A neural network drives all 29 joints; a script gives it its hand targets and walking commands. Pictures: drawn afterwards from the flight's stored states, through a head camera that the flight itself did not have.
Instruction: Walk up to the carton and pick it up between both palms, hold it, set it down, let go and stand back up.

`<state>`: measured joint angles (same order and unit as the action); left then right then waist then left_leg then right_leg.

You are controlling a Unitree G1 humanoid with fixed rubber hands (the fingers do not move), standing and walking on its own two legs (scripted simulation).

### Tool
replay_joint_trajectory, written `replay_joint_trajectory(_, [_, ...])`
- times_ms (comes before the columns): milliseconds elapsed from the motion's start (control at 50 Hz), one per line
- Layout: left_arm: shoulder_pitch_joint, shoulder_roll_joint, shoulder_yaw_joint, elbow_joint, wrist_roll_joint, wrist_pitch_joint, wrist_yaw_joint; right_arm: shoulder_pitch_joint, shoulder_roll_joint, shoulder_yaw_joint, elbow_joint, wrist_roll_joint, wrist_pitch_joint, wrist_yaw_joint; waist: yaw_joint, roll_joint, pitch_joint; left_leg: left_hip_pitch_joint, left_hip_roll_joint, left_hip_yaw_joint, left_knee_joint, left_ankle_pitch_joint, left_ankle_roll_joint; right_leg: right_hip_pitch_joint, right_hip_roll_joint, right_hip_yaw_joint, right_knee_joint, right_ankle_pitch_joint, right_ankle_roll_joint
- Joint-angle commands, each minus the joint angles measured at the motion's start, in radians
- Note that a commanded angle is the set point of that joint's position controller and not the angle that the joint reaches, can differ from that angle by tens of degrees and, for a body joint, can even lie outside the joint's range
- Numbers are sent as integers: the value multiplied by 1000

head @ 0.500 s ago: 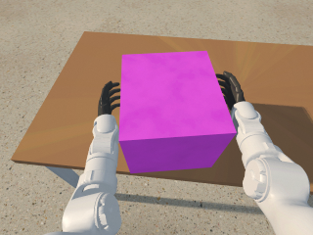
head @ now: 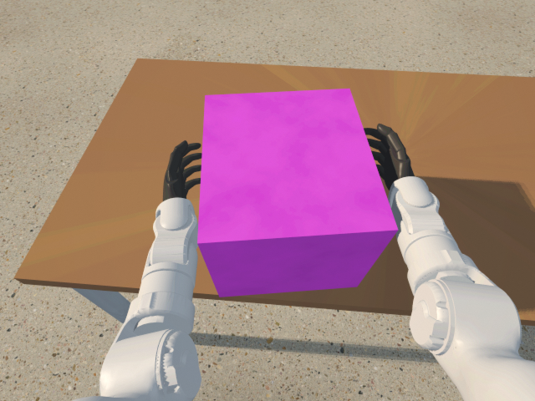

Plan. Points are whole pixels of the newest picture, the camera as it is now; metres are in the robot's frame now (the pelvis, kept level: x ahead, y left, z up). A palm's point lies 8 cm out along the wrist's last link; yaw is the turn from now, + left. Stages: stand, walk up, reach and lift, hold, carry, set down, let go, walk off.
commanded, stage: reach and lift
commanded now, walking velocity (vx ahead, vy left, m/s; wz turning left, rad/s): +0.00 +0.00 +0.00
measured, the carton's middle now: (283, 194) +0.44 +0.03 +0.01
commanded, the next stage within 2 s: none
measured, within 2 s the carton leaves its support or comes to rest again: leaves its support in 0.38 s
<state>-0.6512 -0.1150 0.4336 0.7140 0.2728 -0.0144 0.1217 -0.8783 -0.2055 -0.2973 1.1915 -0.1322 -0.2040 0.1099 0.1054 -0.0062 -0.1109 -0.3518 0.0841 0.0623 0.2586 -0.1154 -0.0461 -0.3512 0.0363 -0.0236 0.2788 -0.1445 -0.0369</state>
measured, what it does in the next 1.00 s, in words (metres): stands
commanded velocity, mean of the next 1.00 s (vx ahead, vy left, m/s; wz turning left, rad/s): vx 0.00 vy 0.00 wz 0.00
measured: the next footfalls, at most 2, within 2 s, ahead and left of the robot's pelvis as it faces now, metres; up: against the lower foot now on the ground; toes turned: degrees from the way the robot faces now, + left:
none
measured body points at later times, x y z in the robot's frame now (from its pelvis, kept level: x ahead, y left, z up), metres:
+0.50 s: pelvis -0.02 +0.01 +0.00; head -0.01 +0.01 +0.45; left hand +0.36 +0.22 +0.10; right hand +0.42 -0.12 +0.09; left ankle -0.01 +0.16 -0.75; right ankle -0.02 -0.09 -0.75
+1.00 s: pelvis -0.02 +0.02 +0.00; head -0.02 +0.03 +0.45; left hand +0.37 +0.21 +0.13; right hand +0.40 -0.13 +0.12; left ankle -0.01 +0.16 -0.75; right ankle -0.02 -0.09 -0.75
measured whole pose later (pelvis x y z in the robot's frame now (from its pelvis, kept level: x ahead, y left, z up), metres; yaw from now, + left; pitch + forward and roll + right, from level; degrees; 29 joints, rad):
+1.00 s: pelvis -0.02 +0.02 +0.00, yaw +2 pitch +2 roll +0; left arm -0.60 -0.02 0.25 0.47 0.20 0.31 0.10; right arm -0.71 -0.15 -0.12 0.90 0.10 0.01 -0.02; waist 0.03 -0.02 -0.06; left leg -0.18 0.06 0.04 0.28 -0.13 -0.03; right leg -0.14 0.01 -0.05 0.24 -0.13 -0.01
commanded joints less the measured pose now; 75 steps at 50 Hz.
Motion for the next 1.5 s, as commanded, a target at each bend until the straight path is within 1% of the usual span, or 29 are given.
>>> replay_joint_trajectory(0, [-421, -396, -290, -30, -11, -17, -93, -451, 522, 241, -112, -5, -69, 59, 31, -69, -420, 151, -67, 51, 66, 354, 60, 323, -22, -26, 73, 582, 71])
replay_joint_trajectory(60, [-434, -405, -315, -46, -26, -15, -90, -466, 529, 272, -141, 19, -71, 52, 36, -63, -443, 157, -67, 49, 66, 362, 56, 328, -18, -27, 73, 587, 68])
replay_joint_trajectory(180, [-467, -428, -386, -97, -57, 6, -76, -467, 528, 302, -178, 59, -54, 45, 17, -29, -477, 249, -62, 37, 90, 405, 36, 265, -3, -34, 44, 503, 47])
replay_joint_trajectory(240, [-512, -450, -443, -137, -85, 17, -66, -492, 525, 308, -210, 76, -49, 40, -4, -7, -510, 304, -57, 25, 103, 418, 22, 214, 4, -43, 24, 445, 35])
replay_joint_trajectory(300, [-567, -466, -502, -178, -122, 22, -55, -511, 527, 311, -240, 91, -39, 37, -32, -2, -560, 353, -54, 15, 114, 421, 12, 174, 10, -48, 6, 392, 29])
replay_joint_trajectory(340, [-592, -475, -527, -192, -132, 35, -52, -518, 524, 303, -248, 96, -26, 36, -49, 9, -555, 368, -54, 7, 112, 399, 5, 159, 9, -50, -5, 341, 24])
replay_joint_trajectory(380, [-597, -472, -535, -179, -144, 52, -57, -525, 529, 297, -271, 98, -9, 32, -64, -11, -532, 364, -58, 2, 101, 345, 12, 165, 5, -48, -17, 296, 31])
replay_joint_trajectory(420, [-598, -468, -525, -167, -137, 75, -62, -517, 519, 276, -256, 93, 14, 34, -67, -8, -482, 354, -58, 1, 79, 283, 13, 155, 1, -49, -28, 223, 30])
replay_joint_trajectory(460, [-567, -444, -481, -125, -116, 113, -73, -509, 504, 249, -236, 89, 43, 39, -61, -23, -382, 320, -62, 4, 43, 186, 26, 160, -7, -46, -44, 134, 33])
replay_joint_trajectory(500, [-533, -414, -420, -85, -88, 154, -88, -509, 497, 229, -233, 81, 71, 44, -44, -50, -304, 271, -68, 14, 4, 82, 46, 186, -16, -39, -50, 69, 44])
replay_joint_trajectory(540, [-531, -390, -364, -70, -67, 188, -102, -528, 500, 212, -236, 76, 96, 52, -22, -65, -251, 233, -74, 25, -26, 14, 60, 206, -20, -38, -51, 11, 52])
replay_joint_trajectory(580, [-529, -383, -338, -75, -53, 216, -112, -541, 508, 210, -255, 79, 111, 58, -11, -68, -241, 232, -78, 33, -35, 7, 65, 220, -18, -38, -48, 5, 58])
replay_joint_trajectory(660, [-564, -395, -367, -145, -58, 237, -112, -567, 535, 233, -316, 95, 111, 61, -20, -37, -304, 299, -80, 39, -13, 77, 55, 231, -11, -42, -38, 74, 57])
replay_joint_trajectory(680, [-566, -401, -385, -162, -63, 239, -111, -563, 543, 242, -326, 100, 111, 58, -29, -24, -327, 321, -80, 37, 0, 110, 50, 234, -8, -42, -34, 105, 55])
replay_joint_trajectory(740, [-551, -420, -444, -214, -90, 235, -113, -568, 572, 305, -409, 126, 101, 39, -42, -17, -406, 370, -85, 29, 41, 221, 43, 271, 0, -43, -16, 238, 61])
replay_joint_trajectory(820, [-514, -443, -515, -301, -118, 238, -119, -547, 607, 425, -490, 196, 108, 6, -49, -14, -451, 399, -93, 9, 77, 346, 34, 348, 9, -36, 8, 409, 69])
replay_joint_trajectory(840, [-503, -441, -531, -322, -125, 246, -124, -523, 617, 450, -499, 213, 118, -6, -61, -17, -432, 397, -96, 3, 81, 359, 34, 364, 10, -32, 11, 439, 72])
replay_joint_trajectory(920, [-442, -442, -558, -378, -128, 305, -147, -487, 609, 498, -555, 255, 165, -38, -76, -24, -358, 394, -100, -15, 72, 347, 30, 367, 16, -29, -3, 402, 72])
replay_joint_trajectory(1020, [-415, -416, -565, -424, -132, 397, -188, -460, 591, 498, -611, 281, 235, -71, -117, -41, -248, 389, -107, -21, 45, 257, 32, 350, 13, -30, -32, 295, 78])
replay_joint_trajectory(1060, [-411, -412, -575, -453, -136, 427, -205, -458, 597, 503, -657, 291, 256, -85, -136, -43, -244, 391, -114, -21, 47, 251, 30, 370, 12, -31, -32, 306, 84])
replay_joint_trajectory(1080, [-418, -416, -583, -479, -141, 436, -210, -472, 599, 512, -689, 301, 263, -90, -136, -35, -266, 397, -115, -24, 50, 257, 27, 377, 12, -33, -29, 317, 85])
replay_joint_trajectory(1140, [-432, -421, -613, -535, -151, 455, -220, -472, 609, 531, -756, 323, 283, -103, -157, -3, -302, 424, -121, -30, 66, 288, 13, 390, 14, -38, -20, 348, 86])
replay_joint_trajectory(1200, [-444, -422, -639, -576, -154, 469, -219, -460, 601, 534, -778, 331, 302, -104, -171, 33, -315, 471, -117, -41, 76, 311, -4, 357, 19, -48, -22, 313, 75])
replay_joint_trajectory(1240, [-434, -416, -631, -578, -142, 488, -219, -447, 585, 522, -771, 330, 317, -99, -169, 50, -288, 487, -113, -43, 70, 293, -9, 327, 19, -54, -33, 254, 66])
replay_joint_trajectory(1280, [-413, -408, -618, -558, -129, 513, -222, -445, 571, 507, -766, 327, 331, -96, -167, 51, -241, 481, -108, -43, 59, 249, -6, 304, 19, -58, -44, 194, 60])
replay_joint_trajectory(1320, [-390, -396, -586, -546, -108, 539, -230, -448, 559, 503, -755, 331, 346, -92, -151, 40, -200, 466, -104, -38, 44, 219, 1, 304, 20, -60, -46, 161, 58])
replay_joint_trajectory(1380, [-385, -382, -540, -515, -89, 571, -248, -488, 563, 511, -772, 333, 363, -94, -129, 8, -173, 430, -107, -26, 27, 168, 22, 322, 18, -57, -49, 134, 62])
replay_joint_trajectory(1440, [-411, -381, -530, -519, -95, 581, -259, -523, 583, 516, -797, 336, 368, -96, -130, -14, -190, 429, -108, -18, 24, 152, 34, 331, 17, -54, -50, 129, 66])
replay_joint_trajectory(1480, [-434, -388, -543, -533, -109, 579, -263, -545, 605, 534, -832, 344, 366, -102, -134, -19, -225, 441, -111, -16, 34, 167, 39, 342, 19, -52, -45, 158, 69])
